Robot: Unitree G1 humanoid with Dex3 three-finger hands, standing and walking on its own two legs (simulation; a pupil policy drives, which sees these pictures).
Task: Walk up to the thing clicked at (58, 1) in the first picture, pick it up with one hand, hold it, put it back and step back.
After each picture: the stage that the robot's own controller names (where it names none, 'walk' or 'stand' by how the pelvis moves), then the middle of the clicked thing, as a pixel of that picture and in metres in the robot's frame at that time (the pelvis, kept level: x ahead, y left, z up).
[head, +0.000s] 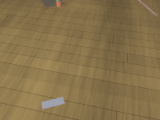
stand; (58, 2) +2.26 +0.33 -0.72
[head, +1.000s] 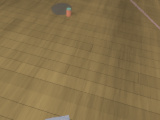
walk; (68, 12) +2.13 +0.14 -0.70
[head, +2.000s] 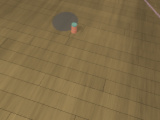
walk; (74, 28) +1.49 +0.05 -0.70
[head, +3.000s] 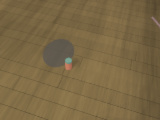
walk; (68, 64) +0.95 +0.12 -0.70
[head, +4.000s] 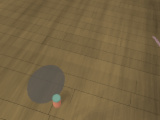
walk; (56, 101) +0.58 +0.16 -0.70
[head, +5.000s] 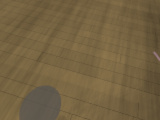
stand; out of the picture +0.40 +0.15 -0.71
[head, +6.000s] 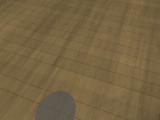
stand; out of the picture +0.33 +0.15 -0.72
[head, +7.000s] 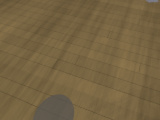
stand; out of the picture +0.31 +0.14 -0.72
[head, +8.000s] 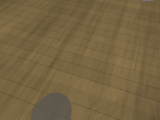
stand; out of the picture +0.33 +0.16 -0.73
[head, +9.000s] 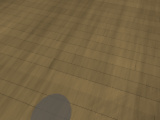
stand; out of the picture +0.32 +0.16 -0.73
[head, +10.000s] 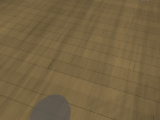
stand; out of the picture +0.31 +0.16 -0.73
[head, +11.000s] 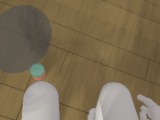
go down; (38, 72) +0.39 +0.18 -0.38
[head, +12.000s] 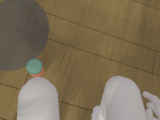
go down; (35, 68) +0.39 +0.19 -0.31
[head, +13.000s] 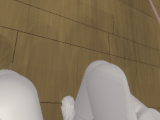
close in; out of the picture +0.38 +0.23 -0.22
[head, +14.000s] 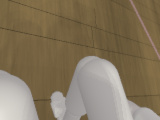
close; out of the picture +0.39 +0.24 -0.22
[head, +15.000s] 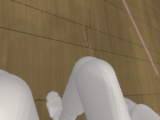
lift; out of the picture +0.38 +0.24 -0.22
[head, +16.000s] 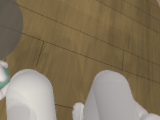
lift; out of the picture +0.30 +0.24 -0.16
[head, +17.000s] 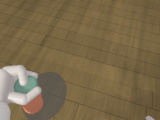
lift; (29, 95) +0.30 +0.18 +0.00
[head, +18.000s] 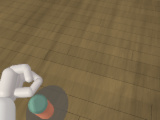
hold; (42, 107) +0.30 +0.16 -0.10
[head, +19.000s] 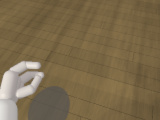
stand; out of the picture +0.01 +0.39 -0.71
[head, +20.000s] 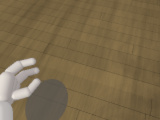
stand; out of the picture +0.01 +0.64 -0.69
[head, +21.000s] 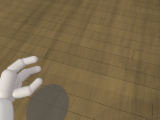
stand; out of the picture +0.01 +0.86 -0.69
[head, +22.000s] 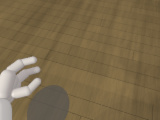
stand; out of the picture +0.02 +1.07 -0.70
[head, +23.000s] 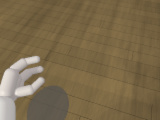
stand; out of the picture +0.03 +1.28 -0.70
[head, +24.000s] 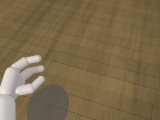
stand; out of the picture +0.02 +1.47 -0.71
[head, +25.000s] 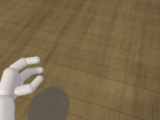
stand; out of the picture +0.02 +1.67 -0.71
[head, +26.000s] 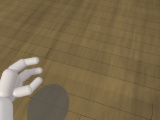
stand; out of the picture +0.02 +1.85 -0.71
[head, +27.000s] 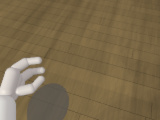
stand; out of the picture +0.02 +2.03 -0.71
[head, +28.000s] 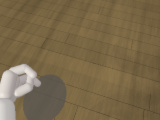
crouch; out of the picture +0.03 +2.20 -0.68
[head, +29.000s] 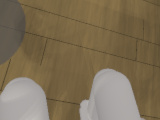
lower; out of the picture -0.15 +2.37 -0.30
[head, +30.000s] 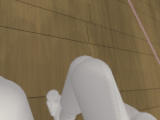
lower; out of the picture -0.56 +2.44 -0.25
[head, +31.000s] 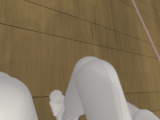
lower; out of the picture -0.63 +2.59 -0.25
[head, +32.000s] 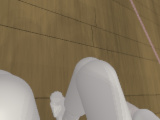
lower; out of the picture -0.68 +2.74 -0.25
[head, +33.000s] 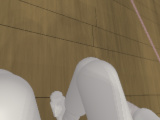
lower; out of the picture -0.72 +2.88 -0.25
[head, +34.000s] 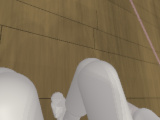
open; out of the picture -0.76 +3.03 -0.25
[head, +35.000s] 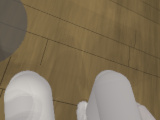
stand; out of the picture -0.56 +3.22 -0.29
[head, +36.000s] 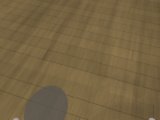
stand; out of the picture +0.04 +3.42 -0.67
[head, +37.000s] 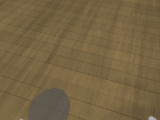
stand; out of the picture +0.09 +3.56 -0.69
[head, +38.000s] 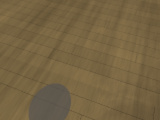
stand; out of the picture +0.08 +3.68 -0.70
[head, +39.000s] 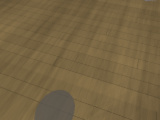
walk; out of the picture +0.12 +3.79 -0.75
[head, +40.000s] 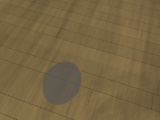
walk; out of the picture +0.02 +3.79 -0.73
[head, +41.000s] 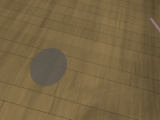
walk; out of the picture -0.09 +3.89 -0.73
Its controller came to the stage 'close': yes
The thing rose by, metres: 0.69
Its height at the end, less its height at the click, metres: -0.02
